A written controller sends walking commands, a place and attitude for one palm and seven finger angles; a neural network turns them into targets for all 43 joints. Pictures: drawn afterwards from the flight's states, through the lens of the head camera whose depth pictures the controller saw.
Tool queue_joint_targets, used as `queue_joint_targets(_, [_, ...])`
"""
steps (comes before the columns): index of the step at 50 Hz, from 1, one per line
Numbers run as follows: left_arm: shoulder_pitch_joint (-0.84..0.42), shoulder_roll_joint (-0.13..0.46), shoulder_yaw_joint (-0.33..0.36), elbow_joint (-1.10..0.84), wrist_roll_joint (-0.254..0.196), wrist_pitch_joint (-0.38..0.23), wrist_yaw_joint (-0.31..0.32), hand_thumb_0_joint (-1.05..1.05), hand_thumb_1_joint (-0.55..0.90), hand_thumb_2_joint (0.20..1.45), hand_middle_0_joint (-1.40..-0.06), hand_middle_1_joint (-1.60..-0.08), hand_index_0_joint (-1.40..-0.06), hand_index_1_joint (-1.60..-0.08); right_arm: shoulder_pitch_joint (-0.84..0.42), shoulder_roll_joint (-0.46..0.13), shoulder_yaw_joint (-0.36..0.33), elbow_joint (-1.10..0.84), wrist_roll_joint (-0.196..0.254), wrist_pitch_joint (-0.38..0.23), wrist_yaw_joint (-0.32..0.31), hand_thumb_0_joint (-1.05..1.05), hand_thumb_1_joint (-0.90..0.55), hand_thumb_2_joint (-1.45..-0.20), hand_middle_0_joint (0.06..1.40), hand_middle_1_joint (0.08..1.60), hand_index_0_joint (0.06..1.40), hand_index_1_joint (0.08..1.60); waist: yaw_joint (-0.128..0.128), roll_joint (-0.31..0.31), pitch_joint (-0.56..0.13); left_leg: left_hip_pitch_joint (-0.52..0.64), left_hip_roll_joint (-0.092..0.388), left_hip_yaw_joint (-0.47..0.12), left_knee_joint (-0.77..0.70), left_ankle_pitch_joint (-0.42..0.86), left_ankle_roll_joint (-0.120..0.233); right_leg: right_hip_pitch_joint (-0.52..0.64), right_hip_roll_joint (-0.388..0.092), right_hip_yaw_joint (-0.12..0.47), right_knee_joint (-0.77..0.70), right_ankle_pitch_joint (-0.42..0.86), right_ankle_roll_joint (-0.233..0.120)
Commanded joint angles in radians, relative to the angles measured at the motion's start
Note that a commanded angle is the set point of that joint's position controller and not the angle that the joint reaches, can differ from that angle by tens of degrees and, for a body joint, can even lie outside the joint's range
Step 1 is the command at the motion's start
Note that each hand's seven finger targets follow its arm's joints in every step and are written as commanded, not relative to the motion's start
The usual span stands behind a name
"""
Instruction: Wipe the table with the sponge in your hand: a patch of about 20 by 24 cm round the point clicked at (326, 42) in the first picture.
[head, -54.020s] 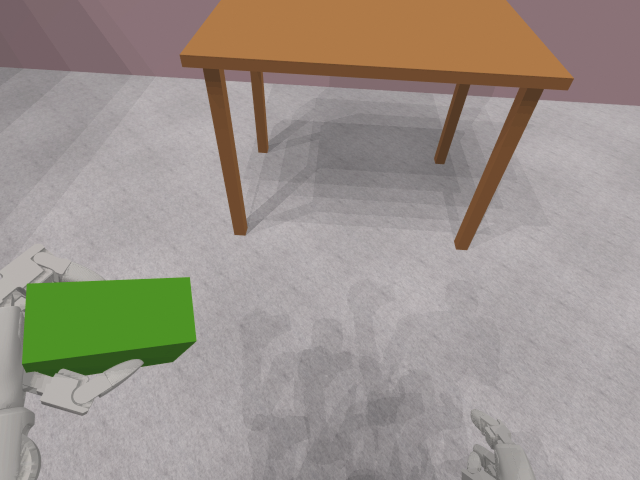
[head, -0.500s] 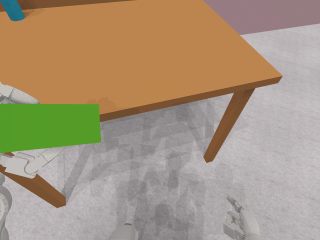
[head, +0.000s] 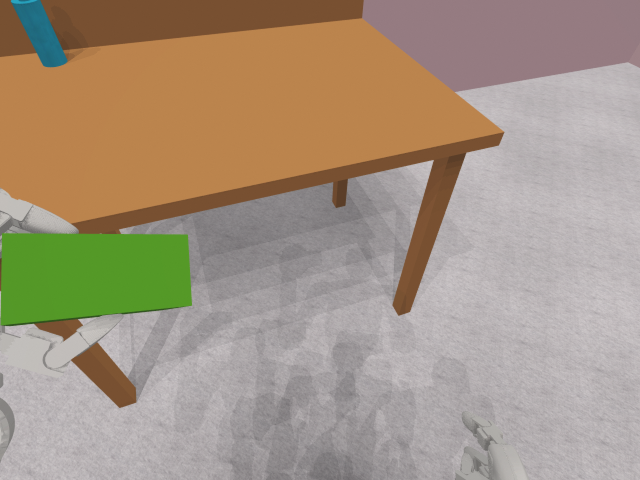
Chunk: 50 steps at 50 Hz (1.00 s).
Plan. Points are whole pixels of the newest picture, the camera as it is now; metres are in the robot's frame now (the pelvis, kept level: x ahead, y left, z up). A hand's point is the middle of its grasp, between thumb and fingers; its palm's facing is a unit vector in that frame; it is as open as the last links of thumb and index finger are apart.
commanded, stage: stop stepping back and stand still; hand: left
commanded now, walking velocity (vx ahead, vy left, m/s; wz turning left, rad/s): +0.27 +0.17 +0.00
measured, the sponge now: (126, 278) +0.25 +0.19 +0.20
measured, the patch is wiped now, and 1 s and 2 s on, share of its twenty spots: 1.00 1.00 1.00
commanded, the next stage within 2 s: stand and wait in 0.60 s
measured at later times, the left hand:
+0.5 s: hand (56, 364) +0.15 +0.19 +0.23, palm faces +0.51 -0.81 -0.31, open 10.1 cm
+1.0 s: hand (2, 342) +0.17 +0.24 +0.22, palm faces +0.48 -0.81 -0.35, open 10.1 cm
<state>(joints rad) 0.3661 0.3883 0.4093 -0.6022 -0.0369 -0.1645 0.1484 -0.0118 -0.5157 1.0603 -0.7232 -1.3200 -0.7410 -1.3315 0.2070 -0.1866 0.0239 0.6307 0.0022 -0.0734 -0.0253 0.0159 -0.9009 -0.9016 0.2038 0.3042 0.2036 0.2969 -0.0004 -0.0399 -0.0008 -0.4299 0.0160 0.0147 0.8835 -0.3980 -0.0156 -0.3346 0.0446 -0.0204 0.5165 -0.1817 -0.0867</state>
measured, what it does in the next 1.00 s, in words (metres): steps on the spot: left foot, then right foot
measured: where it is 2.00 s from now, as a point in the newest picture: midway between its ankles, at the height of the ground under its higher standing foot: outside the picture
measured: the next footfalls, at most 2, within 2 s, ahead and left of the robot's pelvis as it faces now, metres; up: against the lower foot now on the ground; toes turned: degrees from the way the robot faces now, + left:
left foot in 0.14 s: -0.01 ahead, +0.13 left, +0.00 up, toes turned +6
right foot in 0.38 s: +0.00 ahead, -0.12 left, +0.00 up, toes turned -1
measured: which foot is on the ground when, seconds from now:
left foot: up 0.00-0.12, down 0.14-0.38, up 0.40-0.68, down 0.70-1.00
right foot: down 0.00-0.14, up 0.16-0.36, down 0.38-1.00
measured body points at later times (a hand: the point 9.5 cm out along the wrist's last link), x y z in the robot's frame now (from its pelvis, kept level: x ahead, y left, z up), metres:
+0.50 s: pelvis -0.06 -0.04 -0.01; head -0.06 -0.05 +0.44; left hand +0.12 +0.23 +0.24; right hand +0.10 -0.27 -0.11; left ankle -0.06 +0.10 -0.67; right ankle -0.04 -0.12 -0.74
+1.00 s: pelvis -0.05 +0.00 +0.00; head -0.03 +0.02 +0.45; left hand +0.14 +0.28 +0.24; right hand +0.13 -0.22 -0.07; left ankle +0.00 +0.10 -0.74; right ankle -0.04 -0.12 -0.73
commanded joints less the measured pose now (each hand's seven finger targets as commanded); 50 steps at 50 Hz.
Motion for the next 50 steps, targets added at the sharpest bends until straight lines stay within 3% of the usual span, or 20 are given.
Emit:
queue_joint_targets(1, [-0.09, 0.219, 0.123, -0.09, -0.006, -0.052, 0.022, 0.0, 0.1, 1.3, -1.2, -1.6, -1.2, -1.6, -0.101, -0.12, -0.045, -0.188, 0.002, -0.022, -0.028, 0.0, -0.9, -0.9, 0.2, 0.3, 0.2, 0.3, -0.018, -0.088, -0.105, 0.151, -0.021, 0.074, -0.12, -0.067, 0.025, -0.066, -0.268, 0.267, -0.344, -0.475, -0.002])
queue_joint_targets(5, [-0.126, 0.203, 0.091, -0.09, -0.013, -0.053, 0.029, 0.0, 0.1, 1.3, -1.2, -1.6, -1.2, -1.6, -0.07, -0.156, -0.043, -0.192, -0.004, -0.033, -0.035, 0.0, -0.9, -0.9, 0.2, 0.3, 0.2, 0.3, -0.032, -0.006, -0.072, 0.231, 0.01, 0.041, -0.463, -0.18, 0.09, -0.053, -0.194, 0.199, -0.226, -0.498, 0.028])
queue_joint_targets(7, [-0.165, 0.209, 0.1, -0.131, -0.004, -0.058, 0.035, 0.0, 0.1, 1.3, -1.2, -1.6, -1.2, -1.6, -0.06, -0.195, -0.052, -0.195, -0.003, -0.05, -0.027, 0.0, -0.9, -0.9, 0.2, 0.3, 0.2, 0.3, -0.025, 0.308, -0.028, 0.171, 0.237, -0.298, -0.692, -0.464, 0.185, -0.109, -0.002, -0.033, 0.215, -0.278, 0.096])
queue_joint_targets(8, [-0.182, 0.245, 0.129, -0.12, 0.009, -0.048, 0.039, 0.0, 0.1, 1.3, -1.2, -1.6, -1.2, -1.6, -0.08, -0.179, -0.061, -0.202, -0.006, -0.065, -0.027, 0.0, -0.9, -0.9, 0.2, 0.3, 0.2, 0.3, -0.023, 0.331, -0.033, 0.06, 0.307, -0.327, -0.729, -0.387, 0.22, -0.098, 0.024, -0.034, 0.536, -0.28, 0.102])
queue_joint_targets(10, [-0.196, 0.253, 0.152, -0.144, 0.017, -0.065, 0.039, 0.0, 0.1, 1.3, -1.2, -1.6, -1.2, -1.6, -0.065, -0.139, -0.057, -0.173, -0.015, -0.083, -0.02, 0.0, -0.9, -0.9, 0.2, 0.3, 0.2, 0.3, -0.017, 0.26, -0.046, 0.086, 0.29, -0.311, -0.684, -0.258, 0.224, -0.219, -0.035, 0.037, 0.728, -0.253, 0.091])
queue_joint_targets(12, [-0.096, 0.174, 0.101, -0.056, -0.003, -0.044, 0.031, 0.0, 0.1, 1.3, -1.2, -1.6, -1.2, -1.6, -0.076, -0.155, -0.06, -0.149, 0.006, -0.097, -0.013, 0.0, -0.9, -0.9, 0.2, 0.3, 0.2, 0.3, -0.003, 0.182, 0.0, 0.125, 0.281, -0.232, -0.665, -0.241, 0.192, -0.274, -0.084, 0.05, 0.616, -0.218, 0.093])
queue_joint_targets(15, [-0.174, 0.178, 0.085, -0.079, -0.012, -0.047, 0.034, 0.0, 0.1, 1.3, -1.2, -1.6, -1.2, -1.6, -0.107, -0.163, -0.041, -0.158, 0.002, -0.112, -0.032, 0.0, -0.9, -0.9, 0.2, 0.3, 0.2, 0.3, 0.0, 0.234, 0.033, -0.01, 0.256, -0.173, -0.639, -0.279, 0.15, -0.019, -0.088, -0.01, 0.242, -0.304, 0.093])
queue_joint_targets(17, [-0.24, 0.168, 0.062, -0.084, 0.0, -0.043, 0.034, 0.0, 0.1, 1.3, -1.2, -1.6, -1.2, -1.6, -0.119, -0.174, -0.044, -0.157, -0.007, -0.11, -0.04, 0.0, -0.9, -0.9, 0.2, 0.3, 0.2, 0.3, 0.019, 0.14, -0.002, -0.093, 0.168, -0.06, -0.424, -0.297, 0.095, 0.215, -0.046, -0.065, -0.018, -0.269, 0.089])
queue_joint_targets(18, [-0.263, 0.194, 0.069, -0.081, 0.01, -0.045, 0.033, 0.0, 0.1, 1.3, -1.2, -1.6, -1.2, -1.6, -0.114, -0.164, -0.051, -0.147, -0.006, -0.108, -0.037, 0.0, -0.9, -0.9, 0.2, 0.3, 0.2, 0.3, 0.024, -0.099, -0.015, -0.188, 0.07, 0.033, -0.118, -0.24, 0.072, 0.266, -0.156, 0.129, -0.163, -0.326, 0.035])
queue_joint_targets(19, [-0.29, 0.232, 0.074, -0.091, 0.014, -0.043, 0.026, 0.0, 0.1, 1.3, -1.2, -1.6, -1.2, -1.6, -0.135, -0.157, -0.06, -0.155, 0.003, -0.106, -0.026, 0.0, -0.9, -0.9, 0.2, 0.3, 0.2, 0.3, 0.017, -0.371, -0.015, -0.297, -0.018, 0.038, 0.194, -0.19, 0.038, 0.228, -0.416, 0.613, -0.342, -0.417, -0.069])
queue_joint_targets(20, [-0.368, 0.25, 0.095, -0.131, -0.004, -0.062, 0.016, 0.0, 0.1, 1.3, -1.2, -1.6, -1.2, -1.6, -0.161, -0.175, -0.065, -0.149, 0.0, -0.109, -0.026, 0.0, -0.9, -0.9, 0.2, 0.3, 0.2, 0.3, 0.016, -0.267, 0.026, -0.313, -0.006, -0.03, 0.331, -0.081, 0.02, 0.189, -0.445, 0.651, -0.365, -0.232, -0.096])
queue_joint_targets(21, [-0.387, 0.234, 0.09, -0.156, 0.005, -0.078, 0.013, 0.0, 0.1, 1.3, -1.2, -1.6, -1.2, -1.6, -0.12, -0.157, -0.065, -0.13, 0.0, -0.112, -0.018, 0.0, -0.9, -0.9, 0.2, 0.3, 0.2, 0.3, -0.008, -0.086, -0.049, -0.257, 0.025, -0.054, 0.326, -0.017, 0.015, 0.217, -0.425, 0.55, -0.307, -0.181, -0.112])
queue_joint_targets(23, [-0.255, 0.236, 0.114, -0.215, 0.001, -0.085, 0.015, 0.0, 0.1, 1.3, -1.2, -1.6, -1.2, -1.6, -0.093, -0.147, -0.072, -0.14, 0.005, -0.094, -0.007, 0.0, -0.9, -0.9, 0.2, 0.3, 0.2, 0.3, -0.004, 0.038, -0.05, -0.201, 0.032, -0.047, 0.238, 0.026, 0.014, 0.218, -0.385, 0.423, -0.23, 0.072, -0.101])
queue_joint_targets(26, [-0.11, 0.244, 0.17, -0.201, -0.011, -0.11, 0.024, 0.0, 0.1, 1.3, -1.2, -1.6, -1.2, -1.6, -0.104, -0.11, -0.058, -0.159, 0.006, -0.071, -0.005, 0.0, -0.9, -0.9, 0.2, 0.3, 0.2, 0.3, -0.007, -0.053, -0.087, -0.062, 0.021, 0.023, -0.02, 0.064, 0.016, 0.223, -0.323, 0.208, -0.183, 0.21, -0.052])
queue_joint_targets(30, [-0.033, 0.199, 0.16, -0.095, -0.023, -0.102, 0.033, 0.0, 0.1, 1.3, -1.2, -1.6, -1.2, -1.6, -0.087, -0.11, -0.063, -0.169, 0.011, -0.071, -0.007, 0.0, -0.9, -0.9, 0.2, 0.3, 0.2, 0.3, -0.009, -0.093, -0.09, 0.169, -0.014, 0.095, -0.311, 0.148, 0.031, 0.144, -0.293, 0.16, -0.149, 0.11, -0.004])
queue_joint_targets(33, [-0.056, 0.196, 0.154, -0.084, -0.025, -0.099, 0.03, 0.0, 0.1, 1.3, -1.2, -1.6, -1.2, -1.6, -0.091, -0.16, -0.08, -0.185, 0.016, -0.072, -0.007, 0.0, -0.9, -0.9, 0.2, 0.3, 0.2, 0.3, -0.003, 0.096, -0.065, 0.233, 0.099, -0.07, -0.428, 0.198, 0.087, 0.051, -0.173, 0.109, -0.057, -0.017, 0.065])
queue_joint_targets(35, [-0.078, 0.187, 0.142, -0.084, -0.025, -0.094, 0.026, 0.0, 0.1, 1.3, -1.2, -1.6, -1.2, -1.6, -0.107, -0.174, -0.079, -0.201, 0.028, -0.074, -0.006, 0.0, -0.9, -0.9, 0.2, 0.3, 0.2, 0.3, 0.014, 0.098, -0.067, 0.205, 0.169, -0.145, -0.442, 0.282, 0.107, 0.073, -0.106, 0.054, -0.033, -0.041, 0.103])
queue_joint_targets(40, [-0.149, 0.208, 0.126, -0.186, -0.012, -0.096, 0.016, 0.0, 0.1, 1.3, -1.2, -1.6, -1.2, -1.6, -0.103, -0.156, -0.075, -0.2, 0.019, -0.085, -0.004, 0.0, -0.9, -0.9, 0.2, 0.3, 0.2, 0.3, -0.016, 0.042, -0.073, 0.145, 0.062, -0.034, -0.323, 0.238, 0.045, 0.136, -0.211, 0.173, -0.13, 0.1, 0.04])
queue_joint_targets(46, [-0.126, 0.199, 0.119, -0.259, 0.0, -0.111, 0.032, 0.0, 0.1, 1.3, -1.2, -1.6, -1.2, -1.6, -0.118, -0.157, -0.058, -0.206, 0.003, -0.119, -0.012, 0.0, -0.9, -0.9, 0.2, 0.3, 0.2, 0.3, 0.004, 0.19, -0.119, 0.188, 0.123, -0.119, -0.476, 0.266, 0.066, 0.154, -0.084, 0.016, -0.04, 0.033, 0.082])
queue_joint_targets(50, [-0.116, 0.192, 0.136, -0.199, 0.0, -0.113, 0.037, 0.0, 0.1, 1.3, -1.2, -1.6, -1.2, -1.6, -0.11, -0.146, -0.05, -0.195, -0.002, -0.125, -0.014, 0.0, -0.9, -0.9, 0.2, 0.3, 0.2, 0.3, 0.002, 0.182, -0.126, 0.157, 0.137, -0.131, -0.534, 0.184, 0.062, 0.186, -0.053, -0.012, -0.039, -0.027, 0.088])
